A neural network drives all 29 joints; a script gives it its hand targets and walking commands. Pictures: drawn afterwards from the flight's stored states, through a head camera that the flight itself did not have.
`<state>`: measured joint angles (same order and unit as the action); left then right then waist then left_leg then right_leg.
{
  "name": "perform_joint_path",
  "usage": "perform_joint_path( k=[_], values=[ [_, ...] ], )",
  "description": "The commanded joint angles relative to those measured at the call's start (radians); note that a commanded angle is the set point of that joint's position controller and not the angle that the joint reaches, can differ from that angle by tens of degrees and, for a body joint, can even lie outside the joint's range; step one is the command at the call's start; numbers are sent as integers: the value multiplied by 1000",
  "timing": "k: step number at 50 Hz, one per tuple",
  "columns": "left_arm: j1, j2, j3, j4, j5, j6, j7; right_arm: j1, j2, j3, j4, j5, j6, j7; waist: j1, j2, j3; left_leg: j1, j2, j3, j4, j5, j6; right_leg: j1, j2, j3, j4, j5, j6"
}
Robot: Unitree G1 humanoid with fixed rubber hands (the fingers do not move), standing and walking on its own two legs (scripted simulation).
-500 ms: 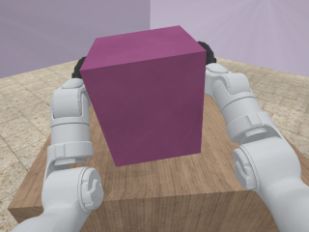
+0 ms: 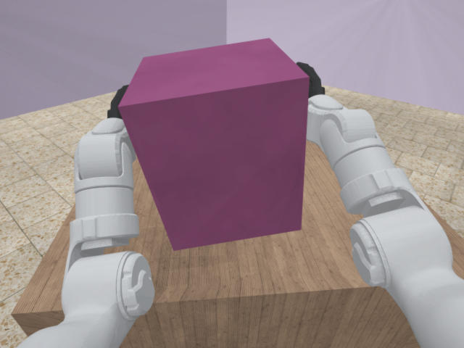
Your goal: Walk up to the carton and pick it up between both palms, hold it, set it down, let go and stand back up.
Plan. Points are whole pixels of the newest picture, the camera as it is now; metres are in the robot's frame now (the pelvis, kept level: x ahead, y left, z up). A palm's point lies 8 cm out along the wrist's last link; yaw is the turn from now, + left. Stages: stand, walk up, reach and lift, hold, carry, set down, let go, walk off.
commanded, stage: hold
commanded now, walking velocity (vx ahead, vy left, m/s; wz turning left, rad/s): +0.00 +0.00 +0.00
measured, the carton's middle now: (222, 143) +0.37 +0.00 +0.26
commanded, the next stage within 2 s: none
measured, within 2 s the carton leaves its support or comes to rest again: neither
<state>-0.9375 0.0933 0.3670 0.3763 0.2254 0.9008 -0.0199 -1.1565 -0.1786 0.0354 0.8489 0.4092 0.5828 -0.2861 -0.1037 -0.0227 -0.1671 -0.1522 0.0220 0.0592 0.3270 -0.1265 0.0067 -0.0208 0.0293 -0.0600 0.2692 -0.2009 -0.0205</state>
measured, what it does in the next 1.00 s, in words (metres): stands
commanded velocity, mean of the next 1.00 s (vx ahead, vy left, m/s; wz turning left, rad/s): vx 0.00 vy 0.00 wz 0.00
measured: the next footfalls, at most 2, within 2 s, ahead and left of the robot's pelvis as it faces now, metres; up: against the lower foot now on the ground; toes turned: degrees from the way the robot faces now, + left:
none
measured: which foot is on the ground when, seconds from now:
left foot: down 0.00-1.00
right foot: down 0.00-1.00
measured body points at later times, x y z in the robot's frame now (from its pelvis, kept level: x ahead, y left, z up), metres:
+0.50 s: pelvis +0.00 +0.00 +0.00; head -0.09 +0.02 +0.44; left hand +0.39 +0.16 +0.29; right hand +0.39 -0.15 +0.32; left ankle +0.03 +0.11 -0.75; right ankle -0.03 -0.10 -0.75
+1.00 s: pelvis +0.00 +0.00 +0.00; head -0.08 +0.02 +0.44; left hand +0.39 +0.16 +0.29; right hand +0.39 -0.14 +0.32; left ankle +0.03 +0.11 -0.75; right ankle -0.03 -0.10 -0.75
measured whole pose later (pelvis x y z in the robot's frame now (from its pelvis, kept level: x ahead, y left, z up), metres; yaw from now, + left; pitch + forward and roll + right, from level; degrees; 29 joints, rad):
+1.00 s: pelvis +0.00 +0.00 +0.00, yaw +0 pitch -3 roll -1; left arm -0.95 0.10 0.36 0.41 0.21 0.88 -0.01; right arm -1.16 -0.18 0.03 0.87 0.41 0.59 -0.29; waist -0.10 -0.03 -0.17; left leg -0.16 0.03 0.05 0.33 -0.13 0.00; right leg -0.02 0.03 -0.06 0.26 -0.19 -0.02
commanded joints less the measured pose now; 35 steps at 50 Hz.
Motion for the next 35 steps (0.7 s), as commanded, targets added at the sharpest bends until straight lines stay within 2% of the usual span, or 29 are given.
perform_joint_path(
  k=[1, 4, 5, 6, 7, 8, 9, 13, 16, 18, 23, 25, 26, 30, 31, 32, 34, 35],
  values=[
    [-771, -480, -350, -103, -130, -91, -113, -650, 648, 163, -230, 129, 24, 115, 7, 42, -242, 241, -30, -82, 8, 175, -34, -93, 27, 58, -27, 239, 92],
    [-793, -489, -350, -121, -139, -96, -116, -674, 647, 157, -245, 122, 16, 118, 13, 49, -270, 233, -32, -77, 1, 155, -28, -84, 28, 54, -27, 229, 86],
    [-790, -491, -367, -143, -145, -97, -113, -659, 651, 168, -257, 136, 14, 120, 7, 59, -287, 247, -31, -81, 9, 195, -32, -72, 28, 59, -25, 258, 87],
    [-790, -484, -357, -136, -145, -96, -112, -662, 641, 164, -251, 137, 13, 119, 9, 42, -286, 250, -32, -78, 12, 210, -32, -77, 31, 53, -25, 277, 89],
    [-780, -487, -362, -105, -141, -90, -112, -672, 633, 157, -251, 134, 14, 115, 4, 54, -266, 252, -36, -77, 15, 210, -33, -82, 30, 57, -32, 290, 94],
    [-775, -487, -354, -111, -136, -89, -114, -671, 629, 161, -258, 133, 14, 111, 14, 54, -264, 244, -31, -73, 13, 210, -34, -71, 30, 58, -28, 294, 93],
    [-785, -494, -363, -131, -141, -94, -116, -667, 649, 166, -267, 128, 14, 108, 9, 60, -271, 248, -33, -79, 17, 194, -38, -68, 23, 71, -29, 278, 94],
    [-822, -488, -357, -114, -155, -108, -113, -682, 687, 157, -259, 130, 18, 109, 5, 28, -264, 235, -32, -79, 1, 147, -13, -87, 20, 66, -37, 230, 92],
    [-805, -498, -373, -127, -154, -109, -108, -676, 658, 160, -278, 132, 15, 106, -6, 72, -296, 244, -35, -77, 12, 172, -29, -82, 26, 66, -31, 255, 89],
    [-795, -495, -379, -136, -161, -105, -109, -654, 659, 161, -264, 139, 17, 103, -4, 77, -290, 250, -36, -79, 12, 186, -35, -68, 22, 63, -29, 273, 93],
    [-812, -484, -358, -109, -150, -101, -113, -684, 653, 143, -248, 128, 21, 109, -7, 65, -253, 223, -32, -84, 2, 122, -25, -97, 21, 73, -41, 199, 92],
    [-806, -507, -369, -130, -163, -103, -107, -668, 649, 151, -248, 127, 17, 113, -10, 66, -290, 240, -30, -80, 7, 175, -32, -85, 30, 61, -32, 237, 87],
    [-793, -494, -370, -133, -159, -100, -106, -667, 633, 149, -255, 133, 16, 112, -5, 67, -307, 258, -31, -84, 18, 204, -32, -79, 26, 63, -30, 264, 86],
    [-822, -477, -339, -87, -150, -105, -110, -699, 662, 160, -257, 123, 20, 111, 20, 15, -270, 225, -32, -77, 4, 143, -20, -106, 21, 65, -36, 207, 95],
    [-831, -471, -339, -74, -148, -110, -107, -704, 668, 157, -237, 134, 21, 113, 17, 35, -274, 225, -32, -79, 13, 137, -15, -114, 17, 74, -35, 220, 95],
    [-814, -480, -346, -61, -155, -116, -106, -702, 679, 163, -234, 129, 20, 113, 12, 18, -265, 230, -33, -83, 11, 150, -12, -106, 18, 69, -32, 231, 96],
    [-803, -478, -327, -33, -142, -114, -106, -714, 667, 157, -243, 127, 16, 110, 21, 27, -263, 227, -35, -78, 12, 151, -13, -103, 22, 72, -35, 230, 97],
    [-820, -479, -341, -72, -155, -118, -105, -712, 658, 153, -252, 137, 11, 109, 23, 40, -291, 232, -35, -81, 8, 156, -17, -85, 19, 73, -40, 241, 96]
  ],
)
